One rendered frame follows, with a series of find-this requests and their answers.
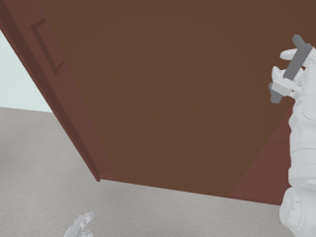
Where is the robot right forearm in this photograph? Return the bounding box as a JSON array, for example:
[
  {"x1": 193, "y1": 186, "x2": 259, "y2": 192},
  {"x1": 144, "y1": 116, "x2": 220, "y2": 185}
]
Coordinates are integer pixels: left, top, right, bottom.
[{"x1": 288, "y1": 95, "x2": 316, "y2": 191}]

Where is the robot right hand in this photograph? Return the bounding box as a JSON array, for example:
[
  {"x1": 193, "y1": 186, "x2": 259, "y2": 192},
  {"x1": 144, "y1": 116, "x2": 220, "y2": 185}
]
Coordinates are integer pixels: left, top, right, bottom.
[{"x1": 272, "y1": 46, "x2": 316, "y2": 102}]

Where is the right robot upper arm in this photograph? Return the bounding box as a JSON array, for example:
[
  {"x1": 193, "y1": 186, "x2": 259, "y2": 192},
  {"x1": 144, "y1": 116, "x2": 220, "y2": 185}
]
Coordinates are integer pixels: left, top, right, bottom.
[{"x1": 279, "y1": 186, "x2": 316, "y2": 237}]

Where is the wardrobe door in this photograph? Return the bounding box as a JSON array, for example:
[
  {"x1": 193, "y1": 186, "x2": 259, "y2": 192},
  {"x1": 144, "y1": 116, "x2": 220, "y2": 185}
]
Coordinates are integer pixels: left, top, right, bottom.
[
  {"x1": 39, "y1": 0, "x2": 316, "y2": 198},
  {"x1": 3, "y1": 0, "x2": 116, "y2": 176}
]

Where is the robot left hand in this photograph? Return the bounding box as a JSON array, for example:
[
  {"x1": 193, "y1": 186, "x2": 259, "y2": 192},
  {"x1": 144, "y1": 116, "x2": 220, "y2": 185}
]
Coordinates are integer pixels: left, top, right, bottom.
[{"x1": 64, "y1": 212, "x2": 94, "y2": 237}]

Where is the handle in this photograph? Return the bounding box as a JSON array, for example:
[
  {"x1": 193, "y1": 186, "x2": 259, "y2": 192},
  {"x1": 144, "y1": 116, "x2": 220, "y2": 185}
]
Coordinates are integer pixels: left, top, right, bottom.
[
  {"x1": 269, "y1": 35, "x2": 313, "y2": 104},
  {"x1": 25, "y1": 23, "x2": 58, "y2": 76}
]

